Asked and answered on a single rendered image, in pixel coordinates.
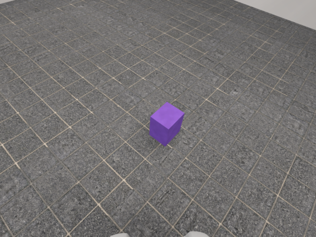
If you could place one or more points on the carton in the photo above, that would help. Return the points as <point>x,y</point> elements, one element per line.
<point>165,123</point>

